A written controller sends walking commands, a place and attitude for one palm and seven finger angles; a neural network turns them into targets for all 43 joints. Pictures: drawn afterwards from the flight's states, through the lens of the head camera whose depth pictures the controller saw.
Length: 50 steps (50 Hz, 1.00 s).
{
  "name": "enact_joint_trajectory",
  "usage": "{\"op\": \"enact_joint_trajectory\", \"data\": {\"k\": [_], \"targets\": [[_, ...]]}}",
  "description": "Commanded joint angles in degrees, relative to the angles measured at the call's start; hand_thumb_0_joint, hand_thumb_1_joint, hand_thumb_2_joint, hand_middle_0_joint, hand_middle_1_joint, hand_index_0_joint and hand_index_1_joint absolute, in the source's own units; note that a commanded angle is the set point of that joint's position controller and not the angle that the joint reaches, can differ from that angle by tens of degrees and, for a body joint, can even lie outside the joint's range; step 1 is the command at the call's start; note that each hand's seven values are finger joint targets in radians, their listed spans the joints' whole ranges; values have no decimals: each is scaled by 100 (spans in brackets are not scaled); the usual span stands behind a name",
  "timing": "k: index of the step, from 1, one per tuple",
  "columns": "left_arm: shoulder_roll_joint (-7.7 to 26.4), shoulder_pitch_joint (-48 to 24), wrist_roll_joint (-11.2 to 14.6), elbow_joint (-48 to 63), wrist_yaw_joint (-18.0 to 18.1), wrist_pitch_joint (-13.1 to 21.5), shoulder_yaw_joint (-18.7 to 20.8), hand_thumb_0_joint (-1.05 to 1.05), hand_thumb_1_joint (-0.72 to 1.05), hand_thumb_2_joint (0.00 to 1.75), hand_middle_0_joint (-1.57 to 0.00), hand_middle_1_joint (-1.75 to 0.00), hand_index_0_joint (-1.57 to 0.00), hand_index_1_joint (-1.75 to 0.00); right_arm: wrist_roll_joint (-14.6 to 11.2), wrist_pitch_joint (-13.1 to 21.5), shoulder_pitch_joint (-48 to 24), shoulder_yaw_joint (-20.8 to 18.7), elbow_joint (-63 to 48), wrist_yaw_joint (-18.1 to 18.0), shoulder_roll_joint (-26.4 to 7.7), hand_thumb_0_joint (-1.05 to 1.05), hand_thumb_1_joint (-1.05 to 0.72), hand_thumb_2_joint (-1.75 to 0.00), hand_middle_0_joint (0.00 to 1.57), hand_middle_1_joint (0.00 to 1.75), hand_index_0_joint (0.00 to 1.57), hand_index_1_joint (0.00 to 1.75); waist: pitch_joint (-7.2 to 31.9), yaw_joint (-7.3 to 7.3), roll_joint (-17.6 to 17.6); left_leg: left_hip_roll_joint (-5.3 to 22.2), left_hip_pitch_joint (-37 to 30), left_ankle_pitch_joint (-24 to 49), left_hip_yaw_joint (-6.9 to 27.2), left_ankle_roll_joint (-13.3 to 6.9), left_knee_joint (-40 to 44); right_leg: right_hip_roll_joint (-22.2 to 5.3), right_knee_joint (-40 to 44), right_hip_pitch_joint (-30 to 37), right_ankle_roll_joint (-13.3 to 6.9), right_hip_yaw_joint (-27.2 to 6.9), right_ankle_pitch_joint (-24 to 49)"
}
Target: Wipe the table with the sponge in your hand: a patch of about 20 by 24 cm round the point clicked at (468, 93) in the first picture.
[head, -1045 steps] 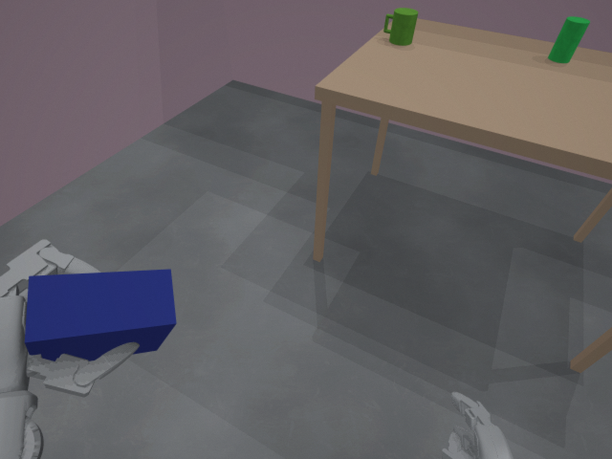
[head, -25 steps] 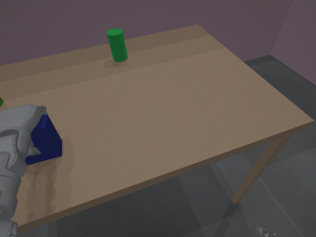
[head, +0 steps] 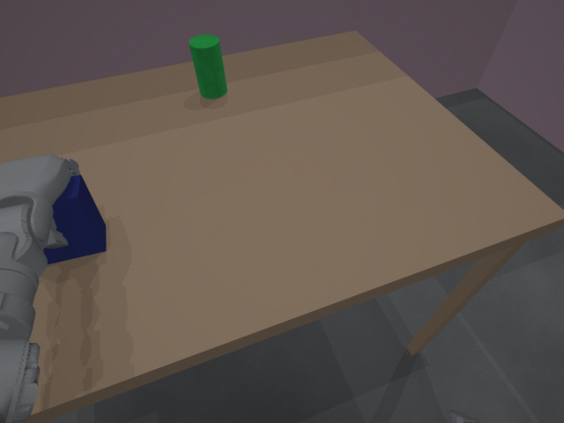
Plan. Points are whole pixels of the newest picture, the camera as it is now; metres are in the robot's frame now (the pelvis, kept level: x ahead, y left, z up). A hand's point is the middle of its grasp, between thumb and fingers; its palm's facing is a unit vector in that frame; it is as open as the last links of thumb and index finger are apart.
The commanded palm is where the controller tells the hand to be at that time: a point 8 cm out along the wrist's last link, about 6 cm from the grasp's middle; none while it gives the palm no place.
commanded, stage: wipe forward along the first lane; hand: left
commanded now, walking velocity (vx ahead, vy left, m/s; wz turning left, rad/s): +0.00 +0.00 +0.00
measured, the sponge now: (59, 230) +0.36 +0.38 +0.06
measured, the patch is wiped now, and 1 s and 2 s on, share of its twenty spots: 0.40 0.45 0.70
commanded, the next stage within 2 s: slide across to the middle lane in 0.02 s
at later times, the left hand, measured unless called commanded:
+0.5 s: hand (72, 189) +0.41 +0.36 +0.10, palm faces -0.06 +0.00 -1.00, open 9.7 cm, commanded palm +0.39 +0.33 +0.15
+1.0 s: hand (107, 191) +0.41 +0.30 +0.10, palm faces -0.05 -0.01 -1.00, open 9.7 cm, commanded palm +0.38 +0.28 +0.14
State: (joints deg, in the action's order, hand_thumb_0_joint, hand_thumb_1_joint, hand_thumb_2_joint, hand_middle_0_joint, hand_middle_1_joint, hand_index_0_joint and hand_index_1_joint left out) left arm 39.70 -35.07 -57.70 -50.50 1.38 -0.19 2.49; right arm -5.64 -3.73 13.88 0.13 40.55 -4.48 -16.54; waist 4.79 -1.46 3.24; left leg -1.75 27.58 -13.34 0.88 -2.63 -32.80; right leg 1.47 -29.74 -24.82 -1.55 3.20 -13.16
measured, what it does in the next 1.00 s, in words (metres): stands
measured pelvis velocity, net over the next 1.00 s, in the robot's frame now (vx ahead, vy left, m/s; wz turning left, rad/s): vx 0.04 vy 0.01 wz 0.02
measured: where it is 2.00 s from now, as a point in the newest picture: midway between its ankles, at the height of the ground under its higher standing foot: outside the picture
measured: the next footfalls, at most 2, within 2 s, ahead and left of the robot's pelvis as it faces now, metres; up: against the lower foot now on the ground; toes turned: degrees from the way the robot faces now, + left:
none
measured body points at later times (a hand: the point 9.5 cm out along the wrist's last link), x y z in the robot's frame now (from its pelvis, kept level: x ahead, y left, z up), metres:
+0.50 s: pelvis +0.03 +0.02 +0.01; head +0.07 +0.01 +0.46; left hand +0.41 +0.35 +0.15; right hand +0.15 -0.24 -0.12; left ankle +0.03 +0.09 -0.73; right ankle +0.02 -0.11 -0.73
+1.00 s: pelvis +0.04 +0.01 +0.01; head +0.07 -0.01 +0.46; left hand +0.41 +0.30 +0.15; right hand +0.23 -0.22 -0.10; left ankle +0.03 +0.09 -0.73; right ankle +0.02 -0.11 -0.73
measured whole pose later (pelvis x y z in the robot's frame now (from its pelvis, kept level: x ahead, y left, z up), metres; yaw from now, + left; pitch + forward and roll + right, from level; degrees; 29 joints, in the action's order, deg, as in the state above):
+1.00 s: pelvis +0.04 +0.01 +0.01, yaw +1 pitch +6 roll -1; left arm 27.6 -28.0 -56.1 -29.8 1.5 -17.7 -7.1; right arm -4.4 -5.8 7.3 1.4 38.5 -2.2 -15.3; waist 4.5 -3.3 4.0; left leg -3.0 18.8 -14.5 1.6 -3.0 -27.4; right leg 0.4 -24.4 -15.7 -0.9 3.4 -14.6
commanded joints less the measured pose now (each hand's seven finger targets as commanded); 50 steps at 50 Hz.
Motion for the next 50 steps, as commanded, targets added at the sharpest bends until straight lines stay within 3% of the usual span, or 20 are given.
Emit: {"op": "enact_joint_trajectory", "data": {"k": [1, 4, 6, 7, 10, 14, 15, 16, 20, 24, 25, 27, 30, 32, 35, 37, 40, 41, 48, 50], "targets": [[1638, -2032, -209, 333, 175, -86, 266, 0, 10, 130, -120, -160, -120, -160, 32, 181, 90, -301, -550, -77, -947, 0, -90, -90, 20, 30, 20, 30, 1019, 332, -240, 52, -744, 38, 214, -105, 466, 13, 605, 191, -190, -357, -25], [1847, -2197, -280, 91, 139, -93, 335, 0, 10, 130, -120, -160, -120, -160, 31, 164, 193, -300, -506, -73, -987, 0, -90, -90, 20, 30, 20, 30, 1025, 357, -258, 54, -670, 24, 220, -97, 465, 23, 605, 155, -182, -357, -38], [1521, -1975, -289, 163, 73, -40, 140, 0, 10, 130, -120, -160, -120, -160, 49, 159, 228, -325, -546, -47, -948, 0, -90, -90, 20, 30, 20, 30, 1252, 284, -17, 75, -922, 416, 227, -75, 428, 39, 544, 190, -229, -315, 218], [1287, -1949, -241, 367, 52, -3, -1, 0, 10, 130, -120, -160, -120, -160, 57, 155, 206, -338, -577, -22, -919, 0, -90, -90, 20, 30, 20, 30, 1355, 274, 12, 100, -1046, 525, 235, -58, 415, 27, 546, 206, -224, -326, 303], [1277, -1785, 3, 745, 63, 96, 199, 0, 10, 130, -120, -160, -120, -160, 61, 132, 121, -363, -627, -26, -903, 0, -90, -90, 20, 30, 20, 30, 1587, 178, -142, 145, -1215, 884, 292, -53, 441, 18, 577, 454, -256, -360, 602], [1026, -1599, 280, 1223, 191, 47, 132, 0, 10, 130, -120, -160, -120, -160, 31, 120, -33, -396, -593, -5, -882, 0, -90, -90, 20, 30, 20, 30, 1489, 168, -111, 164, -1429, 1040, 299, -35, 519, -3, 654, 565, -221, -349, 700], [1171, -1653, 304, 1374, 219, 14, 289, 0, 10, 130, -120, -160, -120, -160, 25, 143, -126, -377, -600, -9, -885, 0, -90, -90, 20, 30, 20, 30, 1473, 128, -64, 177, -1463, 1186, 341, -20, 584, 1, 644, 589, -251, -315, 763], [856, -1737, 313, 1562, 227, -45, -8, 0, 10, 130, -120, -160, -120, -160, 28, 159, -146, -388, -604, 7, -868, 0, -90, -90, 20, 30, 20, 30, 1478, 181, -51, 180, -1610, 1255, 357, -16, 580, 7, 643, 576, -236, -294, 779], [850, -1789, 348, 2227, 289, -369, 10, 0, 10, 130, -120, -160, -120, -160, 25, 212, -416, -363, -638, 37, -828, 0, -90, -90, 20, 30, 20, 30, 1543, 133, 139, 208, -1978, 1662, 475, 73, 669, 1, 673, 640, -261, -255, 895], [407, -1611, 307, 2403, 239, -757, -319, 0, 10, 130, -120, -160, -120, -160, 46, 213, -549, -342, -640, 101, -793, 0, -90, -90, 20, 30, 20, 30, 1464, 124, 68, 231, -2166, 1875, 540, 175, 695, 10, 664, 621, -240, -154, 936], [568, -1602, 307, 2648, 242, -799, -144, 0, 10, 130, -120, -160, -120, -160, 60, 237, -657, -318, -709, 100, -789, 0, -90, -90, 20, 30, 20, 30, 1592, 39, 243, 231, -2254, 2122, 549, 198, 701, 7, 650, 716, -280, -186, 1029], [236, -1399, 258, 2657, 224, -1002, -384, 0, 10, 130, -120, -160, -120, -160, 80, 220, -653, -309, -731, 146, -749, 0, -90, -90, 20, 30, 20, 30, 1611, 61, 136, 252, -2354, 2469, 563, 240, 626, -4, 618, 733, -252, -124, 1170], [510, -1264, 244, 2729, 208, -1228, -77, 0, 10, 130, -120, -160, -120, -160, 115, 156, -796, -255, -777, 167, -781, 0, -90, -90, 20, 30, 20, 30, 1655, -36, 8, 205, -2244, 2762, 481, 262, 629, 2, 619, 1036, -280, -144, 1525], [151, -1188, 175, 2902, 184, -1357, -365, 0, 10, 130, -120, -160, -120, -160, 127, 135, -838, -244, -833, 206, -718, 0, -90, -90, 20, 30, 20, 30, 1697, -7, -4, 229, -2380, 3090, 498, 278, 571, -10, 586, 1005, -242, -102, 1642], [144, -1393, 171, 2857, 137, -1526, -373, 0, 10, 130, -120, -160, -120, -160, 129, 79, -949, -202, -840, 183, -727, 0, -90, -90, 20, 30, 20, 30, 1585, 36, -134, 215, -2328, 2872, 470, 260, 601, 13, 626, 972, -262, -101, 1569], [-251, -1565, 153, 2842, 100, -1594, -766, 0, 10, 130, -120, -160, -120, -160, 107, 81, -957, -181, -870, 181, -666, 0, -90, -90, 20, 30, 20, 30, 1533, 97, -26, 186, -2364, 2673, 481, 249, 592, 4, 626, 863, -253, -69, 1416], [-55, -1722, 137, 2877, 79, -1617, -620, 0, 10, 130, -120, -160, -120, -160, 124, 84, -1008, -158, -877, 134, -687, 0, -90, -90, 20, 30, 20, 30, 1659, 55, 28, 137, -2369, 2507, 418, 210, 586, 4, 644, 997, -306, -128, 1515], [-282, -1824, 111, 2866, 56, -1613, -836, 0, 10, 130, -120, -160, -120, -160, 124, 92, -946, -152, -877, 130, -658, 0, -90, -90, 20, 30, 20, 30, 1727, 110, -28, 125, -2393, 2659, 434, 216, 547, -2, 596, 1026, -299, -80, 1619], [-347, -849, 114, 2937, 26, -1645, -685, 0, 10, 130, -120, -160, -120, -160, 145, 4, -1042, -163, -918, 193, -663, 0, -90, -90, 20, 30, 20, 30, 1564, -19, -171, 113, -2155, 2657, 323, 151, 540, -22, 588, 1264, -268, -115, 1930], [-163, -466, 173, 3144, 64, -1675, -444, 0, 10, 130, -120, -160, -120, -160, 150, -5, -1135, -166, -986, 209, -693, 0, -90, -90, 20, 30, 20, 30, 1598, -136, -156, 109, -2103, 2575, 325, 130, 591, -18, 590, 1412, -285, -174, 1928]]}}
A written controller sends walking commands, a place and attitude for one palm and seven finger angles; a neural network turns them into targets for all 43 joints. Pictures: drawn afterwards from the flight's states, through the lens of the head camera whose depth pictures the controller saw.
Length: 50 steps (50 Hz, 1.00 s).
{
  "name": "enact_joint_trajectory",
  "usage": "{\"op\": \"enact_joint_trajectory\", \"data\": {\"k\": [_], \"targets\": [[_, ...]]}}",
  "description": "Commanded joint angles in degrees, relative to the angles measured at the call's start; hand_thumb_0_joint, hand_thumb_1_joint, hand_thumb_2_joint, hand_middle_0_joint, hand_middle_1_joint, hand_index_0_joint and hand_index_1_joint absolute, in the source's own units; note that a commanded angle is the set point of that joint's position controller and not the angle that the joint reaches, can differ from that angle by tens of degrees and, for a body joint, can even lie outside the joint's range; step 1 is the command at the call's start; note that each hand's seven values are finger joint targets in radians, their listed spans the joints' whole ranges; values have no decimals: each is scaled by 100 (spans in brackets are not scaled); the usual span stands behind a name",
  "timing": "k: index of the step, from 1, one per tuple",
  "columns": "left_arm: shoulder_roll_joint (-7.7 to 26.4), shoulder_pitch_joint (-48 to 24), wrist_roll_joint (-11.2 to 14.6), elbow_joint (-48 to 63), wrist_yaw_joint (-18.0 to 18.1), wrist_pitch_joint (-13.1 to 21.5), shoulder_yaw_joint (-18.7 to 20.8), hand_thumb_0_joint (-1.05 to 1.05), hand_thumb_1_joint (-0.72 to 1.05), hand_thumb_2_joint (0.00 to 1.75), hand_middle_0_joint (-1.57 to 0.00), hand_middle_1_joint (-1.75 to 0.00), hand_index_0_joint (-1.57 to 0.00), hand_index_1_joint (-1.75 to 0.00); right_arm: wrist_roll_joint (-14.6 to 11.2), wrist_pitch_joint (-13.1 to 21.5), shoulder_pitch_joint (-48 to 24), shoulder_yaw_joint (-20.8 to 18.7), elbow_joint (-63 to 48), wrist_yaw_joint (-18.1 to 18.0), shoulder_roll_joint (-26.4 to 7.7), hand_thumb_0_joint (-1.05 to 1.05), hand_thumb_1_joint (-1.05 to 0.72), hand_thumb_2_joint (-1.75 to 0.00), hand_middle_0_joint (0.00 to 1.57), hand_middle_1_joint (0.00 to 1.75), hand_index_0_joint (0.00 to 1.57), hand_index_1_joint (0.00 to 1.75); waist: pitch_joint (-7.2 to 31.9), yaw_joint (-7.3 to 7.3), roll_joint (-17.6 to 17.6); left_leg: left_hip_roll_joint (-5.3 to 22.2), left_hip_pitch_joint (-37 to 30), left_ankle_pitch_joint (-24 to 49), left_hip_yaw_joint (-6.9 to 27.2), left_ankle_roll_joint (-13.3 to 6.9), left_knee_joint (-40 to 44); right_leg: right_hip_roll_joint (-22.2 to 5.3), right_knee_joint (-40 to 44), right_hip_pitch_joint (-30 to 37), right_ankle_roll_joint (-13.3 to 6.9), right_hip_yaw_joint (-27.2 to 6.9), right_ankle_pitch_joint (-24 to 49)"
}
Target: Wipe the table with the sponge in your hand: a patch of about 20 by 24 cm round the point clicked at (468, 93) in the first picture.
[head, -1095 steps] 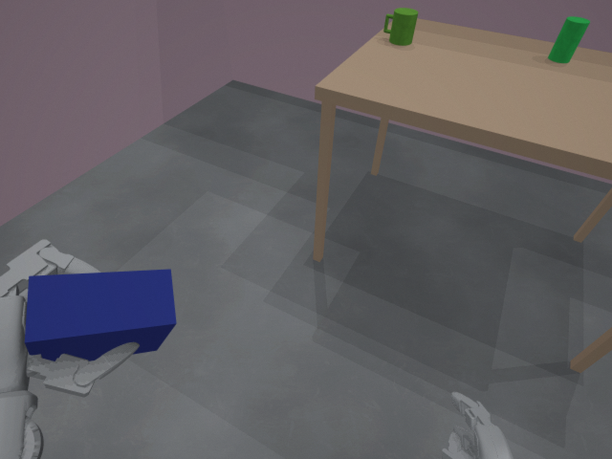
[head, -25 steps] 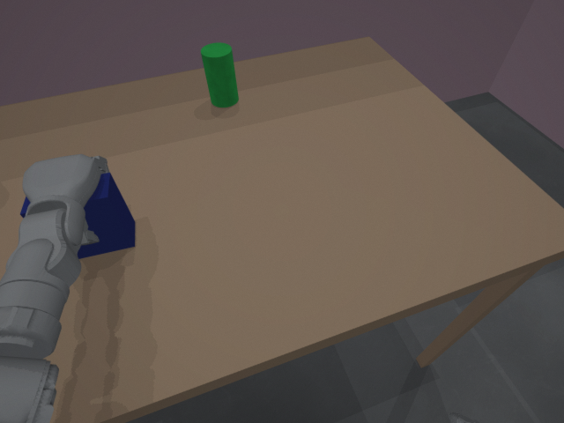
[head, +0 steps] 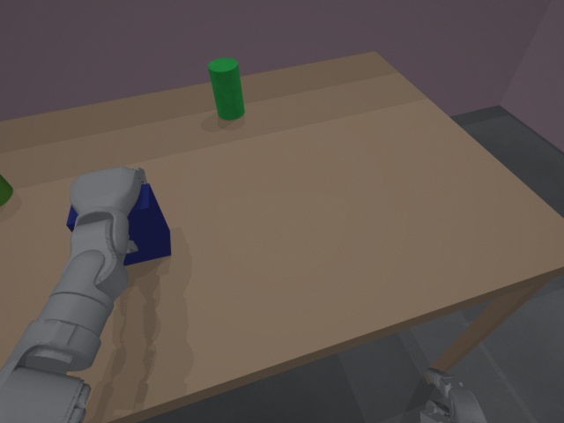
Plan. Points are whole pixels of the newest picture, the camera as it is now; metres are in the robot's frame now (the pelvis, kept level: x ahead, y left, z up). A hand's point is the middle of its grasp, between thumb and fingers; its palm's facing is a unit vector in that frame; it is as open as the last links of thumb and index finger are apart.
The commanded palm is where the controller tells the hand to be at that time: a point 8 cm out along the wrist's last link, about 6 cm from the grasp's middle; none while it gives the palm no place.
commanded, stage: wipe back along the middle lane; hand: left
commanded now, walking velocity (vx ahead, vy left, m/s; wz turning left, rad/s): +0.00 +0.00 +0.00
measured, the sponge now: (129, 235) +0.36 +0.29 +0.05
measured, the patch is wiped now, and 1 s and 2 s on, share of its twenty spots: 0.45 0.70 0.75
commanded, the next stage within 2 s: slide across to the third lane in 1.52 s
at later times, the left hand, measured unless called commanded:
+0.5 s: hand (127, 241) +0.33 +0.26 +0.09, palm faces +0.01 -0.01 -1.00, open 9.7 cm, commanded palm +0.29 +0.25 +0.11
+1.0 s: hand (127, 261) +0.29 +0.25 +0.09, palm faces +0.07 -0.07 -1.00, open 9.7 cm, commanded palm +0.24 +0.23 +0.12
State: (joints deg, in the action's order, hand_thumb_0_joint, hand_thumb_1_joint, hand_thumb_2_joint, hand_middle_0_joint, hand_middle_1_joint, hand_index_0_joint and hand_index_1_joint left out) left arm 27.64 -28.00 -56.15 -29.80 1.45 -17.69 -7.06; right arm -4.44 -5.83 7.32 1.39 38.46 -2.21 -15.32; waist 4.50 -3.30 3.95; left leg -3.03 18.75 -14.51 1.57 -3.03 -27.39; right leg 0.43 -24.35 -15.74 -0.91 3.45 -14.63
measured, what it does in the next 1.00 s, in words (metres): stands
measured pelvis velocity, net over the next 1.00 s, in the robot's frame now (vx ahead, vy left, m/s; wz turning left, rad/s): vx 0.00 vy -0.01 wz -0.04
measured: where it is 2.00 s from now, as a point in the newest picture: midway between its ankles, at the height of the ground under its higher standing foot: outside the picture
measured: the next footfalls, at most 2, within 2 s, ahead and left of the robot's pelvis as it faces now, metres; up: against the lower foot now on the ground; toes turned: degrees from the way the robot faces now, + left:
none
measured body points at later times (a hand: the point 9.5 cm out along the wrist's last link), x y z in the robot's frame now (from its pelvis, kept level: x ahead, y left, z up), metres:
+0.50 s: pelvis -0.01 -0.01 +0.00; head -0.01 -0.05 +0.45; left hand +0.32 +0.26 +0.14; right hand +0.18 -0.26 -0.11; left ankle -0.01 +0.08 -0.74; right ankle -0.03 -0.11 -0.74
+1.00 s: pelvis +0.00 -0.01 +0.00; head -0.01 -0.05 +0.45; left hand +0.28 +0.25 +0.14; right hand +0.21 -0.24 -0.09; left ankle -0.01 +0.08 -0.74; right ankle -0.03 -0.11 -0.74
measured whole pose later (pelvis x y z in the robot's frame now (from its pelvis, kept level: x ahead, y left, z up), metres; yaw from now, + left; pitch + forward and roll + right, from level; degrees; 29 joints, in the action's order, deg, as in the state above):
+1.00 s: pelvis +0.00 -0.01 +0.00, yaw -3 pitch +2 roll +0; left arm 24.6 -2.9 -54.4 -0.2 4.1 -28.2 -8.1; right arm -5.2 -6.7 3.8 2.1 36.6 -0.9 -16.0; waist 4.8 -4.5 5.5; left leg -2.1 14.3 -15.6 -0.8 -2.5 -27.7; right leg 1.3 -26.8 -13.2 -1.4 0.9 -15.9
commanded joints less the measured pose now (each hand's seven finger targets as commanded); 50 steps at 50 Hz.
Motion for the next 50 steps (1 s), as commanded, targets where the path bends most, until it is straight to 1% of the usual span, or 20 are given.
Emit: {"op": "enact_joint_trajectory", "data": {"k": [1, 5, 8, 10, 13, 15, 16, 19, 20, 22, 29, 30, 35, 36, 39, 40, 42, 45, 46, 50], "targets": [[955, -981, 70, 1099, 74, 44, 482, 0, 10, 130, -120, -160, -120, -160, 27, 205, -475, -296, -804, -6, -802, 0, -90, -90, 20, 30, 20, 30, 1592, 51, -342, 220, -1133, 2588, 224, 141, 65, 81, 50, 605, -326, -168, 2120], [1137, -737, 137, 1083, 93, -93, 639, 0, 10, 130, -120, -160, -120, -160, -16, 162, -594, -276, -768, -19, -865, 0, -90, -90, 20, 30, 20, 30, 1271, 43, -456, 195, -847, 1999, 159, 72, 197, 79, 112, 626, -315, -249, 1919], [909, -328, 210, 1235, 87, -162, 481, 0, 10, 130, -120, -160, -120, -160, -35, 182, -627, -307, -821, -4, -833, 0, -90, -90, 20, 30, 20, 30, 1299, 26, -459, 158, -820, 1932, 100, 42, 182, 63, 115, 751, -277, -252, 1974], [1177, 25, 230, 1293, 86, -204, 752, 0, 10, 130, -120, -160, -120, -160, -28, 174, -702, -296, -826, -6, -885, 0, -90, -90, 20, 30, 20, 30, 1287, -50, -510, 145, -738, 1904, 90, 29, 191, 62, 93, 881, -295, -344, 2126], [768, 265, 305, 1443, 47, -255, 430, 0, 10, 130, -120, -160, -120, -160, -67, 175, -768, -292, -869, 5, -827, 0, -90, -90, 20, 30, 20, 30, 1015, 19, -508, 146, -677, 1710, 60, 22, 219, 68, 139, 714, -250, -296, 1901], [1002, 337, 319, 1621, 79, -264, 663, 0, 10, 130, -120, -160, -120, -160, -57, 189, -833, -302, -878, 0, -854, 0, -90, -90, 20, 30, 20, 30, 1045, -45, -484, 149, -694, 1635, 79, 19, 234, 85, 128, 726, -274, -358, 1806], [676, 440, 358, 1712, 78, -288, 392, 0, 10, 130, -120, -160, -120, -160, -65, 207, -839, -294, -947, 5, -810, 0, -90, -90, 20, 30, 20, 30, 1074, -23, -457, 134, -709, 1630, 51, 10, 223, 76, 118, 747, -252, -293, 1797], [501, 441, 402, 1549, 96, -378, 248, 0, 10, 130, -120, -160, -120, -160, -102, 203, -897, -272, -900, -16, -795, 0, -90, -90, 20, 30, 20, 30, 740, 40, -642, 143, -605, 1248, 35, 14, 271, 87, 227, 492, -219, -334, 1423], [754, 326, 383, 1539, 114, -397, 450, 0, 10, 130, -120, -160, -120, -160, -109, 206, -928, -275, -860, -31, -832, 0, -90, -90, 20, 30, 20, 30, 726, 39, -679, 160, -602, 1148, 50, 20, 303, 102, 240, 464, -242, -381, 1291], [398, 513, 369, 1610, 94, -450, 155, 0, 10, 130, -120, -160, -120, -160, -113, 229, -949, -264, -925, -26, -783, 0, -90, -90, 20, 30, 20, 30, 870, 25, -622, 134, -671, 1267, 26, 15, 254, 85, 195, 526, -228, -348, 1423], [237, 954, 360, 2008, 40, -591, 64, 0, 10, 130, -120, -160, -120, -160, -92, 211, -1103, -230, -1018, 34, -744, 0, -90, -90, 20, 30, 20, 30, 886, -27, -634, 137, -696, 1446, 26, 21, 183, 79, 97, 598, -232, -366, 1720], [530, 1098, 381, 2095, 59, -611, 365, 0, 10, 130, -120, -160, -120, -160, -77, 211, -1151, -237, -1030, 33, -765, 0, -90, -90, 20, 30, 20, 30, 907, -89, -645, 143, -697, 1447, 51, 21, 183, 94, 88, 650, -258, -446, 1738], [355, 1263, 384, 2468, 65, -745, 240, 0, 10, 130, -120, -160, -120, -160, -82, 209, -1282, -206, -1070, 41, -724, 0, -90, -90, 20, 30, 20, 30, 843, -92, -617, 171, -755, 1505, 61, 48, 201, 109, 55, 580, -260, -423, 1700], [90, 1431, 408, 2597, 60, -776, 36, 0, 10, 130, -120, -160, -120, -160, -71, 231, -1272, -190, -1147, 57, -679, 0, -90, -90, 20, 30, 20, 30, 945, -118, -616, 157, -780, 1613, 45, 38, 175, 93, 13, 686, -240, -318, 1801], [52, 1634, 415, 2751, 67, -878, 8, 0, 10, 130, -120, -160, -120, -160, -72, 226, -1321, -175, -1141, 88, -674, 0, -90, -90, 20, 30, 20, 30, 842, -120, -657, 173, -773, 1647, 57, 60, 183, 95, 14, 650, -233, -343, 1847], [305, 1730, 404, 2867, 85, -912, 243, 0, 10, 130, -120, -160, -120, -160, -66, 228, -1395, -186, -1145, 81, -699, 0, -90, -90, 20, 30, 20, 30, 889, -166, -655, 183, -796, 1639, 79, 62, 191, 115, -5, 692, -262, -436, 1832], [22, 1870, 419, 3045, 62, -974, 0, 0, 10, 130, -120, -160, -120, -160, -72, 249, -1396, -164, -1193, 110, -645, 0, -90, -90, 20, 30, 20, 30, 898, -149, -664, 186, -810, 1736, 76, 65, 161, 97, -39, 703, -236, -351, 1912], [342, 2070, 396, 3200, 65, -1086, 269, 0, 10, 130, -120, -160, -120, -160, -59, 235, -1521, -153, -1182, 103, -678, 0, -90, -90, 20, 30, 20, 30, 802, -209, -660, 195, -794, 1686, 99, 77, 200, 122, -42, 725, -269, -464, 1866], [36, 2097, 400, 3382, 46, -1116, 1, 0, 10, 130, -120, -160, -120, -160, -62, 256, -1504, -130, -1249, 118, -629, 0, -90, -90, 20, 30, 20, 30, 906, -195, -597, 182, -835, 1826, 55, 63, 152, 99, -90, 783, -248, -364, 1998], [317, 2628, 400, 3605, 36, -1185, 274, 0, 10, 130, -120, -160, -120, -160, -51, 277, -1595, -126, -1245, 159, -649, 0, -90, -90, 20, 30, 20, 30, 795, -278, -562, 208, -801, 1843, 113, 93, 179, 127, -120, 808, -276, -475, 2003]]}}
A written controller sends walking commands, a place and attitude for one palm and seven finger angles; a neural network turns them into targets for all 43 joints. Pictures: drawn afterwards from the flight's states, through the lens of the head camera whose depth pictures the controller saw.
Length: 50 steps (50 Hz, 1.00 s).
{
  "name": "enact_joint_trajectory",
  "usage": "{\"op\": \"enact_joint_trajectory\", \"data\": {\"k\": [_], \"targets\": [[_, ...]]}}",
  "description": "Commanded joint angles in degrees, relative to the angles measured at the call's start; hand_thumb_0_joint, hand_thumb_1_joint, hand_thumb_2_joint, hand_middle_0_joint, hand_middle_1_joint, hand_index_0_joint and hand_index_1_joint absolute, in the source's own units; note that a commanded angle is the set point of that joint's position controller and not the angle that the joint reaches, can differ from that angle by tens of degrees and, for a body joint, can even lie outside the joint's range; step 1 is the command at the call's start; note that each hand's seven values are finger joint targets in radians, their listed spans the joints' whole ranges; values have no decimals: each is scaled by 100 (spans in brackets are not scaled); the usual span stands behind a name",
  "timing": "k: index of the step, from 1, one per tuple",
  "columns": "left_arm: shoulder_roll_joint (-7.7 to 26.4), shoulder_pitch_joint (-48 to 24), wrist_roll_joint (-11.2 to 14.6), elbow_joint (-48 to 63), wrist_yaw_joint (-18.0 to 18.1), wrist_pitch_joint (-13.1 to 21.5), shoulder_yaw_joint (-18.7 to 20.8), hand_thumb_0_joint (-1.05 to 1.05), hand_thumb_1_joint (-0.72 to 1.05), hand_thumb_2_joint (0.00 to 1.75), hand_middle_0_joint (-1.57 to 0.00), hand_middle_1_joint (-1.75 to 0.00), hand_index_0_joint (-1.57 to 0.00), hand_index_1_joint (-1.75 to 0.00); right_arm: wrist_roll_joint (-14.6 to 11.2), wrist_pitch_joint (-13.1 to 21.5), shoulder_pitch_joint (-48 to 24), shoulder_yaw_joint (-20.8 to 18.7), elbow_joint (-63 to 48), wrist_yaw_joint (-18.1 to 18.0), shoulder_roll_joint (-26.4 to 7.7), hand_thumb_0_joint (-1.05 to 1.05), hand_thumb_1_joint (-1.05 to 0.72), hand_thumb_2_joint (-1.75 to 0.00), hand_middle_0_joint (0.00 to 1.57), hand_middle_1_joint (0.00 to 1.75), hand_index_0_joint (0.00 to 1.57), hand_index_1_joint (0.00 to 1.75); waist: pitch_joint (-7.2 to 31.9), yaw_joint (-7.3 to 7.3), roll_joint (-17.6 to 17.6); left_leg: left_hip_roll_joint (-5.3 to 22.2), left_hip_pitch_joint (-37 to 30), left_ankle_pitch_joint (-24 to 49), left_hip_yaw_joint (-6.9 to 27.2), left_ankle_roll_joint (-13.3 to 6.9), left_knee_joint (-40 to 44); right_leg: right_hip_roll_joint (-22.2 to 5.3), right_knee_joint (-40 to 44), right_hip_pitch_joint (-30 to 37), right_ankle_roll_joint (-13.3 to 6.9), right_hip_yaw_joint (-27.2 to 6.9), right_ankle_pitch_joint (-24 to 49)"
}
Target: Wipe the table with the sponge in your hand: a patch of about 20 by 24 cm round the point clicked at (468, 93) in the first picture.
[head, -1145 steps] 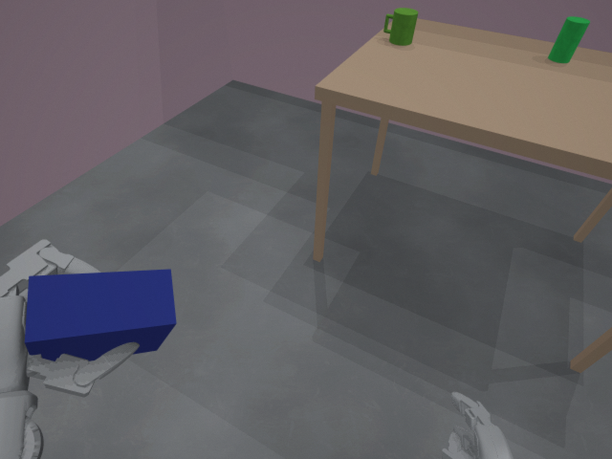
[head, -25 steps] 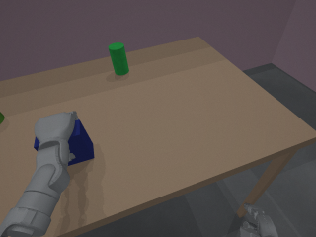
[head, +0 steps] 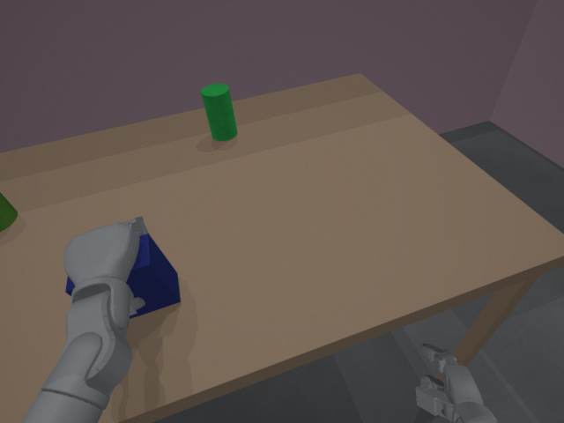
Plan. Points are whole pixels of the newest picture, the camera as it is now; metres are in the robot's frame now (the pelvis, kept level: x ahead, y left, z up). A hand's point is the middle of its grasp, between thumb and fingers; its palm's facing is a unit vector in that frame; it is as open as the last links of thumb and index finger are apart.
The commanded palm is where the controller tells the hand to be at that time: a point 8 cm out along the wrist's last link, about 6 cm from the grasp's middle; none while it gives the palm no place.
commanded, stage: wipe back along the middle lane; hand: left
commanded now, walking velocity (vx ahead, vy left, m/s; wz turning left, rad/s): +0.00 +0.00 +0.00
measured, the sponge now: (134, 287) +0.28 +0.27 +0.05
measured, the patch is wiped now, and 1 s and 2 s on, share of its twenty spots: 0.70 0.75 0.90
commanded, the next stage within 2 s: slide across to the third lane in 0.52 s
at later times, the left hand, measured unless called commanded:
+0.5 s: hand (127, 301) +0.24 +0.24 +0.09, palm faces +0.11 -0.09 -0.99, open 9.7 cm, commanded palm +0.18 +0.22 +0.12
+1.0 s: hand (145, 309) +0.23 +0.21 +0.09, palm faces +0.07 -0.09 -0.99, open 9.7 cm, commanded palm +0.19 +0.18 +0.14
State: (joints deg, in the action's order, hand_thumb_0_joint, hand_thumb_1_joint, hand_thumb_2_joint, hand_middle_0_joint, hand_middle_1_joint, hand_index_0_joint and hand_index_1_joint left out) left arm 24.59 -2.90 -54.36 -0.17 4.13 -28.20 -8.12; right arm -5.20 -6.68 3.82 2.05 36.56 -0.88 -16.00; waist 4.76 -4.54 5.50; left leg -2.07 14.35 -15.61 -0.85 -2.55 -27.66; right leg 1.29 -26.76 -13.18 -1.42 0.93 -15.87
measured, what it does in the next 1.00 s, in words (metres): stands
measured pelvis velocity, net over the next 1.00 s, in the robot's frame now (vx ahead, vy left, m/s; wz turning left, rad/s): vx -0.02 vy -0.02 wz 0.00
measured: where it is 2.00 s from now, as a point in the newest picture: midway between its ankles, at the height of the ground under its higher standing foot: outside the picture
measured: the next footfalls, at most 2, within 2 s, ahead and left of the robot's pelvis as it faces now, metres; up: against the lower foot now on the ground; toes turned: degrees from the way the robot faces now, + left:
none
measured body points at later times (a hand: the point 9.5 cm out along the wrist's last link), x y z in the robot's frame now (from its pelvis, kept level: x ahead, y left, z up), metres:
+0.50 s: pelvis -0.01 +0.00 +0.00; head -0.03 -0.05 +0.45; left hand +0.23 +0.24 +0.14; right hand +0.22 -0.21 -0.09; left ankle -0.01 +0.09 -0.74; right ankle -0.02 -0.11 -0.74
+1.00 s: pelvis -0.02 -0.02 +0.00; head -0.04 -0.07 +0.44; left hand +0.22 +0.21 +0.14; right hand +0.22 -0.22 -0.09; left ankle -0.02 +0.09 -0.74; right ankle -0.02 -0.11 -0.74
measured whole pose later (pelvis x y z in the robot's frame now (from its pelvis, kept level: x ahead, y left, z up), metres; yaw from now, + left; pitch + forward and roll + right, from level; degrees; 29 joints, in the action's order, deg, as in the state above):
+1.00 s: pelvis -0.02 -0.02 +0.00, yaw +0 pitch -1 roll +0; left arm 21.7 3.6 -56.2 10.0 2.5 -32.2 -14.9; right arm -4.7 -4.6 2.7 1.7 38.2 -0.1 -15.4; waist 3.3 -6.6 6.8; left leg -1.4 12.4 -14.6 -0.5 -1.2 -28.2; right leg 2.0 -28.9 -12.0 -2.9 1.3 -15.8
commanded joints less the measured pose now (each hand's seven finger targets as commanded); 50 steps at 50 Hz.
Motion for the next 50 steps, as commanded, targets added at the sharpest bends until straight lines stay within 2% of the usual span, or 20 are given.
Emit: {"op": "enact_joint_trajectory", "data": {"k": [1, 5, 8, 10, 11, 15, 16, 19, 20, 22, 28, 30, 32, 35, 36, 41, 43, 45, 46, 50], "targets": [[285, 133, 230, 848, -252, -141, 68, 0, 10, 130, -120, -160, -120, -160, 16, 379, -1231, -170, -1121, 50, -524, 0, -90, -90, 20, 30, 20, 30, 833, -118, -633, 106, -387, 2061, 321, 36, 178, 16, 85, 583, -203, -120, 2202], [465, 652, 240, 1138, -222, -173, 275, 0, 10, 130, -120, -160, -120, -160, 30, 398, -1315, -201, -1114, 108, -529, 0, -90, -90, 20, 30, 20, 30, 734, -189, -712, 157, -394, 2080, 384, 56, 192, 58, 74, 538, -222, -227, 2153], [144, 606, 228, 1231, -223, -231, -30, 0, 10, 130, -120, -160, -120, -160, 22, 389, -1303, -191, -1121, 114, -506, 0, -90, -90, 20, 30, 20, 30, 568, -146, -789, 178, -354, 1874, 390, 48, 244, 67, 110, 384, -203, -123, 1819], [453, 667, 176, 1318, -169, -258, 226, 0, 10, 130, -120, -160, -120, -160, 40, 394, -1407, -200, -1109, 100, -520, 0, -90, -90, 20, 30, 20, 30, 585, -206, -718, 165, -367, 1745, 411, 48, 264, 94, 128, 408, -242, -271, 1693], [181, 680, 173, 1403, -176, -278, -10, 0, 10, 130, -120, -160, -120, -160, 26, 403, -1385, -183, -1158, 114, -482, 0, -90, -90, 20, 30, 20, 30, 656, -183, -777, 150, -356, 1798, 373, 38, 234, 69, 84, 455, -220, -162, 1738], [170, 889, 136, 1516, -170, -310, -53, 0, 10, 130, -120, -160, -120, -160, 21, 416, -1491, -204, -1138, 145, -478, 0, -90, -90, 20, 30, 20, 30, 557, -197, -689, 169, -377, 1718, 414, 41, 245, 111, 91, 368, -248, -283, 1632], [-94, 894, 146, 1620, -192, -341, -315, 0, 10, 130, -120, -160, -120, -160, 11, 417, -1457, -182, -1189, 163, -443, 0, -90, -90, 20, 30, 20, 30, 589, -180, -694, 170, -374, 1705, 388, 23, 241, 88, 78, 364, -223, -152, 1558], [-94, 1046, 167, 1608, -190, -324, -315, 0, 10, 130, -120, -160, -120, -160, 9, 423, -1474, -205, -1147, 183, -438, 0, -90, -90, 20, 30, 20, 30, 500, -192, -770, 170, -341, 1591, 402, 24, 264, 97, 92, 353, -210, -176, 1471], [137, 1112, 156, 1650, -169, -335, -101, 0, 10, 130, -120, -160, -120, -160, 11, 432, -1574, -206, -1147, 183, -453, 0, -90, -90, 20, 30, 20, 30, 490, -226, -798, 172, -330, 1499, 429, 18, 270, 128, 106, 366, -248, -316, 1406], [-192, 1035, 153, 1656, -194, -370, -422, 0, 10, 130, -120, -160, -120, -160, -5, 434, -1552, -181, -1162, 188, -413, 0, -90, -90, 20, 30, 20, 30, 448, -168, -861, 171, -325, 1454, 398, 7, 258, 105, 110, 280, -207, -217, 1298], [-341, 1304, 176, 1729, -207, -369, -602, 0, 10, 130, -120, -160, -120, -160, -5, 444, -1599, -200, -1184, 235, -397, 0, -90, -90, 20, 30, 20, 30, 365, -199, -878, 152, -303, 1307, 375, -30, 258, 110, 136, 296, -202, -207, 1197], [50, 1181, 120, 1738, -157, -353, -231, 0, 10, 130, -120, -160, -120, -160, 17, 443, -1657, -203, -1123, 209, -436, 0, -90, -90, 20, 30, 20, 30, 394, -213, -945, 141, -264, 1226, 394, -11, 241, 134, 144, 316, -232, -431, 1185], [-223, 1025, 120, 1860, -164, -350, -492, 0, 10, 130, -120, -160, -120, -160, 2, 459, -1619, -188, -1153, 214, -384, 0, -90, -90, 20, 30, 20, 30, 470, -162, -898, 122, -315, 1347, 355, -32, 191, 94, 119, 315, -204, -331, 1339], [87, 623, 91, 1893, -152, -388, -294, 0, 10, 130, -120, -160, -120, -160, 31, 463, -1688, -190, -1117, 157, -422, 0, -90, -90, 20, 30, 20, 30, 395, -153, -882, 116, -321, 1173, 375, -44, 216, 108, 208, 278, -233, -514, 1191], [-123, 508, 91, 1962, -165, -401, -492, 0, 10, 130, -120, -160, -120, -160, 27, 490, -1634, -181, -1172, 151, -387, 0, -90, -90, 20, 30, 20, 30, 486, -141, -868, 90, -325, 1220, 319, -71, 176, 73, 185, 321, -202, -390, 1233], [-155, 84, 88, 2130, -213, -327, -639, 0, 10, 130, -120, -160, -120, -160, 40, 576, -1628, -166, -1184, 125, -346, 0, -90, -90, 20, 30, 20, 30, 636, -125, -748, 75, -456, 1243, 333, -93, 178, 67, 215, 351, -211, -401, 1184], [-246, 78, 105, 1885, -239, -306, -719, 0, 10, 130, -120, -160, -120, -160, 50, 583, -1617, -165, -1096, 105, -363, 0, -90, -90, 20, 30, 20, 30, 405, -89, -775, 87, -443, 1150, 343, -78, 236, 72, 289, 248, -200, -390, 1074], [-37, -350, 65, 2039, -216, -240, -612, 0, 10, 130, -120, -160, -120, -160, 44, 631, -1737, -147, -1106, 83, -347, 0, -90, -90, 20, 30, 20, 30, 494, -91, -800, 85, -512, 1047, 390, -73, 257, 94, 330, 240, -236, -575, 883], [-239, -494, 70, 2107, -208, -195, -789, 0, 10, 130, -120, -160, -120, -160, 46, 680, -1658, -148, -1137, 84, -315, 0, -90, -90, 20, 30, 20, 30, 608, -75, -744, 70, -546, 1089, 345, -87, 217, 70, 297, 257, -216, -432, 922], [-215, -217, 69, 2007, -135, -115, -687, 0, 10, 130, -120, -160, -120, -160, 58, 701, -1716, -187, -1065, 140, -322, 0, -90, -90, 20, 30, 20, 30, 692, -133, -947, 68, -576, 1239, 373, -56, 225, 107, 282, 393, -255, -579, 1221]]}}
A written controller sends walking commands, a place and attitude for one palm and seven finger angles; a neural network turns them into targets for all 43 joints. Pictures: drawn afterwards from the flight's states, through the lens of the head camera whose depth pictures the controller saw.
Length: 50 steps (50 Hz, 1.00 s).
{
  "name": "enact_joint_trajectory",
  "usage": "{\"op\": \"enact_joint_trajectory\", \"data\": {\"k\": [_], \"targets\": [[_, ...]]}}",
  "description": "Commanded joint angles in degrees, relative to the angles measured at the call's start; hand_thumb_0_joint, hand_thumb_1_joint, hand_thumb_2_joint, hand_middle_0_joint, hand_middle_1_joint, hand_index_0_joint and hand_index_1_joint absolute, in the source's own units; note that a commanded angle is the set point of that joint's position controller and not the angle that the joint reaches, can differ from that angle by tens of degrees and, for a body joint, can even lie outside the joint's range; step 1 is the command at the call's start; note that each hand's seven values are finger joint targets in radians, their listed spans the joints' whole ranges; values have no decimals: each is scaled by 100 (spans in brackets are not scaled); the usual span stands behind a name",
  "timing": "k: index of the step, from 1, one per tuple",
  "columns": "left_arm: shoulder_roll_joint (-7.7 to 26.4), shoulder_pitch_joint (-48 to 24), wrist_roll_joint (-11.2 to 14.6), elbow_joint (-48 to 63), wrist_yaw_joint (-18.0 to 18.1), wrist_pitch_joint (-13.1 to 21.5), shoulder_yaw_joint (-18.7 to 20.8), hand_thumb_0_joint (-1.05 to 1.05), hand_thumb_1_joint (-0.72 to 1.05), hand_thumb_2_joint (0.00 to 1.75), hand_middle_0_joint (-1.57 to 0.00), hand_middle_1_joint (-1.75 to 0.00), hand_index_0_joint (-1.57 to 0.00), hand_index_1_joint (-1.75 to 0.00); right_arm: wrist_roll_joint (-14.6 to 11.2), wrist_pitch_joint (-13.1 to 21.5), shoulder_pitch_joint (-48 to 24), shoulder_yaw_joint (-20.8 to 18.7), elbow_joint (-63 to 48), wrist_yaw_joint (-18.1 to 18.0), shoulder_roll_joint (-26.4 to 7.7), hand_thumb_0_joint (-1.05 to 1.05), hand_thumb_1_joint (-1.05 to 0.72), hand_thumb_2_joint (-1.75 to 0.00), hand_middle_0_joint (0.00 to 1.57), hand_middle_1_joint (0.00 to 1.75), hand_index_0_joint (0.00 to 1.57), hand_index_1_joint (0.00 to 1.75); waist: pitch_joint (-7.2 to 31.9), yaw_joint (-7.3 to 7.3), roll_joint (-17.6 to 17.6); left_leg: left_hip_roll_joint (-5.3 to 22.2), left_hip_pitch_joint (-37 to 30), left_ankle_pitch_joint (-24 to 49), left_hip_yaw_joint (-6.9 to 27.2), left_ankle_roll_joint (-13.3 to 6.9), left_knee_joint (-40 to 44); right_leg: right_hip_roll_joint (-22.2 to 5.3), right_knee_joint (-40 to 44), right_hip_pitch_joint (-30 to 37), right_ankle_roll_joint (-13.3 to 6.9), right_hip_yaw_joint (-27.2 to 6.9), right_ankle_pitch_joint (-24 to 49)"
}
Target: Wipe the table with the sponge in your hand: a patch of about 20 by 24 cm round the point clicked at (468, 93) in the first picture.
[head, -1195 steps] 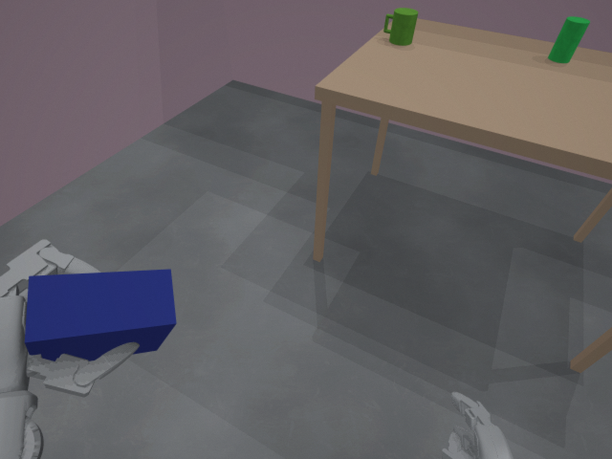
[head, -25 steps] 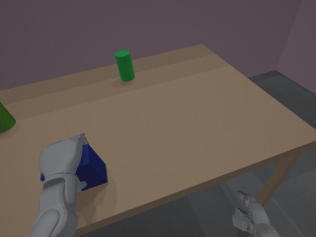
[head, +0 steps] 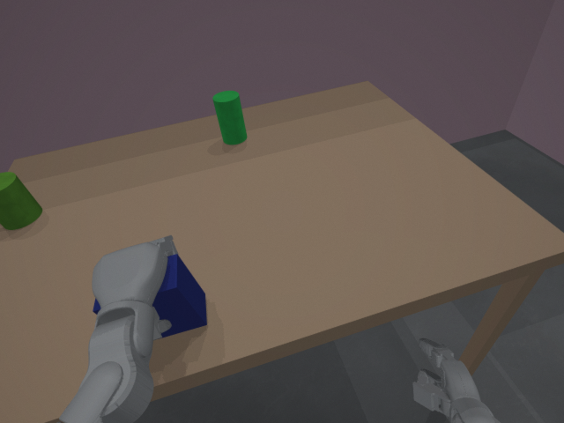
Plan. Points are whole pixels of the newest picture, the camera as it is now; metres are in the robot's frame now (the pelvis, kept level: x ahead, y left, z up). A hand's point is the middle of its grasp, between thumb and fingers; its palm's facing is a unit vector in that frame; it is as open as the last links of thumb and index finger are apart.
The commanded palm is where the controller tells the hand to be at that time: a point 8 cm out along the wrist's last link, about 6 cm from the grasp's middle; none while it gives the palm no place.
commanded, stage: slide across to the third lane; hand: left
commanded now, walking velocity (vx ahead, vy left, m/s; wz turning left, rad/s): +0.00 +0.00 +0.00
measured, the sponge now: (161, 307) +0.25 +0.23 +0.05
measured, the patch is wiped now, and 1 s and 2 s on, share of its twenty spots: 0.75 0.90 1.00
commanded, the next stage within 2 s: wipe forward along the third lane in 0.30 s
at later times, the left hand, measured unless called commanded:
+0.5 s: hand (183, 286) +0.27 +0.19 +0.09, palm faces +0.07 -0.09 -0.99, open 9.7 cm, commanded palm +0.24 +0.18 +0.14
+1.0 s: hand (188, 261) +0.31 +0.20 +0.09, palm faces +0.00 -0.06 -1.00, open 9.8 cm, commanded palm +0.29 +0.20 +0.12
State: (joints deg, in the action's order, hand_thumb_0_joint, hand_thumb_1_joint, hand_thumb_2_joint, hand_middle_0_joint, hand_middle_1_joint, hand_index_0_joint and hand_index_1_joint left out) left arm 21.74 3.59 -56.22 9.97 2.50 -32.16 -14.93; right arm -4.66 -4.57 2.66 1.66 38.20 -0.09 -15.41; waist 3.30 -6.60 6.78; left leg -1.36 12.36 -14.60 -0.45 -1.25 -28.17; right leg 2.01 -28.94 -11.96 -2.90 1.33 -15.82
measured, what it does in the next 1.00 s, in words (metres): stands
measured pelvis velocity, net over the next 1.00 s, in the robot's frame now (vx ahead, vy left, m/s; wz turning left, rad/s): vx -0.02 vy -0.03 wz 0.01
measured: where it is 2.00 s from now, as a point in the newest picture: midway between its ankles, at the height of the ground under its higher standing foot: outside the picture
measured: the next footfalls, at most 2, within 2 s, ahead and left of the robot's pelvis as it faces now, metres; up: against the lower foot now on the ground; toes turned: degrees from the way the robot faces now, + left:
none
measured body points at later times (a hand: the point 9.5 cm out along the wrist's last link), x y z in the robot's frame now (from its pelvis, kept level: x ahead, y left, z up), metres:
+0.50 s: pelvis -0.02 -0.01 +0.00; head -0.05 -0.07 +0.44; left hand +0.26 +0.19 +0.14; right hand +0.23 -0.20 -0.08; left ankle +0.01 +0.11 -0.74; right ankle +0.00 -0.09 -0.74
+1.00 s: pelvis -0.02 -0.03 +0.00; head -0.05 -0.08 +0.44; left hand +0.31 +0.20 +0.14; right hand +0.19 -0.26 -0.10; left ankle +0.01 +0.11 -0.74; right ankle +0.00 -0.09 -0.74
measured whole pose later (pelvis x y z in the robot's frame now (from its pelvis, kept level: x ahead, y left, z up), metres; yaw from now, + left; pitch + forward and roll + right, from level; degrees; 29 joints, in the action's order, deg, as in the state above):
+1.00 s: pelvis -0.02 -0.03 +0.00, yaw +0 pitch +0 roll +1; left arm 18.0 -20.5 -55.0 -22.1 2.9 -29.7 -15.6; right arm -5.5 -5.6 5.1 1.9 40.7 -4.1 -16.5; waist 5.8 -4.2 5.3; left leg 0.1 16.2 -12.5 0.6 -0.1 -28.2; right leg 3.5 -29.5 -16.0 -5.0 2.4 -14.0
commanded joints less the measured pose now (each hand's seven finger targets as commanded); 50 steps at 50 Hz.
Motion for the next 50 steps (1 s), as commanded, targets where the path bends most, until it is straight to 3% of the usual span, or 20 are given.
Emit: {"op": "enact_joint_trajectory", "data": {"k": [1, 4, 5, 11, 15, 16, 20, 22, 24, 25, 27, 30, 33, 35, 37, 40, 43, 45, 46, 50], "targets": [[-151, -929, 278, 996, 42, 261, -199, 0, 10, 130, -120, -160, -120, -160, 9, 503, -1568, -133, -1269, 70, -355, 0, -90, -90, 20, 30, 20, 30, 878, 81, -1078, -13, -339, 1149, 267, -201, 246, -12, 500, 296, -66, -482, 1243], [-206, -1224, 216, 781, 99, 225, -307, 0, 10, 130, -120, -160, -120, -160, -10, 455, -1592, -143, -1148, 85, -373, 0, -90, -90, 20, 30, 20, 30, 659, 124, -1043, 10, -313, 988, 299, -167, 342, -9, 555, 127, -59, -451, 975], [-3, -1380, 192, 763, 144, 174, -132, 0, 10, 130, -120, -160, -120, -160, -15, 482, -1726, -137, -1156, 70, -368, 0, -90, -90, 20, 30, 20, 30, 612, 101, -1039, 9, -348, 882, 311, -174, 351, 23, 609, 100, -104, -613, 805], [-633, -1787, 194, 479, 176, 50, -759, 0, 10, 130, -120, -160, -120, -160, -57, 515, -1743, -128, -1160, 129, -320, 0, -90, -90, 20, 30, 20, 30, 798, 135, -1019, -29, -356, 769, 264, -192, 323, -15, 553, 86, -86, -389, 618], [-446, -2041, 210, 239, 182, -1, -630, 0, 10, 130, -120, -160, -120, -160, -70, 454, -1823, -120, -1059, 128, -343, 0, -90, -90, 20, 30, 20, 30, 612, 157, -1152, -21, -315, 583, 276, -175, 368, -28, 666, -4, -85, -546, 383], [-680, -2261, 212, 221, 184, -15, -865, 0, 10, 130, -120, -160, -120, -160, -85, 480, -1805, -97, -1093, 135, -312, 0, -90, -90, 20, 30, 20, 30, 648, 190, -1101, -39, -292, 531, 218, -184, 332, -61, 660, -21, -58, -418, 302], [-159, -2384, 202, -145, 271, -81, -332, 0, 10, 130, -120, -160, -120, -160, -69, 431, -1835, -101, -979, 93, -368, 0, -90, -90, 20, 30, 20, 30, 620, 110, -1125, -50, -255, 410, 219, -154, 397, -46, 729, 33, -81, -576, 138], [-362, -2578, 213, -558, 263, -133, -474, 0, 10, 130, -120, -160, -120, -160, -90, 415, -1816, -61, -922, 58, -350, 0, -90, -90, 20, 30, 20, 30, 474, 196, -1244, -51, -145, 312, 169, -140, 388, -76, 768, -81, -33, -481, 19], [-267, -2875, 147, -737, 246, -115, -391, 0, 10, 130, -120, -160, -120, -160, -81, 377, -1781, -72, -861, 3, -392, 0, -90, -90, 20, 30, 20, 30, 466, 212, -1105, -66, -146, 230, 130, -135, 401, -83, 800, -144, -34, -493, -51], [9, -2915, 120, -821, 269, -117, -169, 0, 10, 130, -120, -160, -120, -160, -64, 384, -1728, -71, -875, -31, -400, 0, -90, -90, 20, 30, 20, 30, 495, 189, -1168, -72, -133, 135, 150, -138, 414, -72, 835, -134, -54, -598, -244], [-176, -3207, 108, -1182, 244, -91, -316, 0, 10, 130, -120, -160, -120, -160, -83, 395, -1653, -43, -834, -91, -393, 0, -90, -90, 20, 30, 20, 30, 445, 276, -1226, -82, -67, 106, 127, -134, 371, -94, 818, -227, -29, -518, -225], [250, -3320, 88, -1604, 242, -65, 114, 0, 10, 130, -120, -160, -120, -160, -54, 343, -1560, -53, -778, -194, -467, 0, -90, -90, 20, 30, 20, 30, 466, 244, -1199, -103, 42, -10, 106, -114, 385, -106, 921, -191, -39, -712, -411], [-34, -3517, 85, -2037, 206, -1, -87, 0, 10, 130, -120, -160, -120, -160, -68, 328, -1451, -47, -761, -260, -459, 0, -90, -90, 20, 30, 20, 30, 502, 307, -1246, -100, 97, 40, 65, -108, 334, -129, 871, -253, -10, -577, -279], [262, -3407, 70, -2155, 210, 35, 213, 0, 10, 130, -120, -160, -120, -160, -51, 303, -1395, -63, -796, -280, -500, 0, -90, -90, 20, 30, 20, 30, 573, 241, -1137, -113, 157, 51, 94, -98, 343, -123, 885, -181, -46, -708, -262], [-19, -3508, 135, -2357, 177, 71, -13, 0, 10, 130, -120, -160, -120, -160, -72, 296, -1340, -58, -822, -299, -491, 0, -90, -90, 20, 30, 20, 30, 557, 325, -1282, -107, 240, 94, 39, -109, 279, -166, 882, -181, 13, -644, -123], [432, -3538, 69, -2646, 170, 128, 374, 0, 10, 130, -120, -160, -120, -160, -44, 246, -1215, -89, -785, -362, -571, 0, -90, -90, 20, 30, 20, 30, 565, 296, -1371, -110, 329, 100, 73, -107, 266, -163, 927, -161, -6, -800, -104], [124, -3564, 71, -2762, 152, 217, 118, 0, 10, 130, -120, -160, -120, -160, -65, 235, -1130, -106, -811, -368, -565, 0, -90, -90, 20, 30, 20, 30, 596, 344, -1319, -106, 354, 175, 46, -118, 235, -171, 856, -194, 13, -687, 129], [485, -3547, 74, -2947, 172, 260, 440, 0, 10, 130, -120, -160, -120, -160, -59, 212, -1048, -123, -774, -391, -606, 0, -90, -90, 20, 30, 20, 30, 548, 320, -1291, -100, 414, 122, 90, -107, 258, -158, 909, -207, -13, -809, -1], [210, -3725, 94, -2950, 168, 288, 183, 0, 10, 130, -120, -160, -120, -160, -65, 218, -1018, -119, -791, -403, -591, 0, -90, -90, 20, 30, 20, 30, 641, 379, -1295, -111, 431, 131, 26, -124, 226, -187, 874, -160, 27, -725, 66], [495, -3811, 70, -3263, 197, 420, 428, 0, 10, 130, -120, -160, -120, -160, -61, 234, -897, -159, -732, -449, -636, 0, -90, -90, 20, 30, 20, 30, 532, 375, -1355, -109, 510, 61, 68, -115, 197, -182, 961, -313, 10, -880, -114]]}}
